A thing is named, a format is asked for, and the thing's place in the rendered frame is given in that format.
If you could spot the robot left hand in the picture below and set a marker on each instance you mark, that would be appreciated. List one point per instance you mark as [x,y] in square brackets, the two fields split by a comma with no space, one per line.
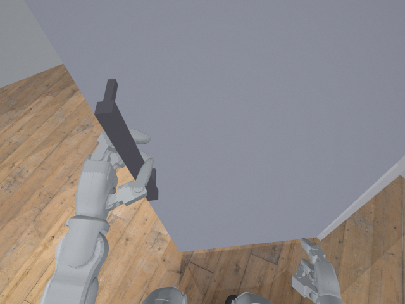
[98,177]

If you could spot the robot left thigh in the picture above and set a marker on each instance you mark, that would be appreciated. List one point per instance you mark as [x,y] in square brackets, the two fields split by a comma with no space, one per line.
[166,295]

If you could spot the robot right hand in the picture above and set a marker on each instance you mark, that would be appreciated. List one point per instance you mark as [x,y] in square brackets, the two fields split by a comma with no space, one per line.
[322,277]

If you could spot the fridge door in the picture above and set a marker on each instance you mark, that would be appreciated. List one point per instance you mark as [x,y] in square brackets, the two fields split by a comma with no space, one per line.
[267,118]

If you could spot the robot left forearm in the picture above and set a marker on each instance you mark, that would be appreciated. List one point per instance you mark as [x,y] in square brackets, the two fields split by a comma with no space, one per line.
[79,257]

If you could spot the handle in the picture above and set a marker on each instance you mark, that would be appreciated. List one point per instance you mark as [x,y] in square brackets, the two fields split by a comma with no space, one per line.
[111,120]

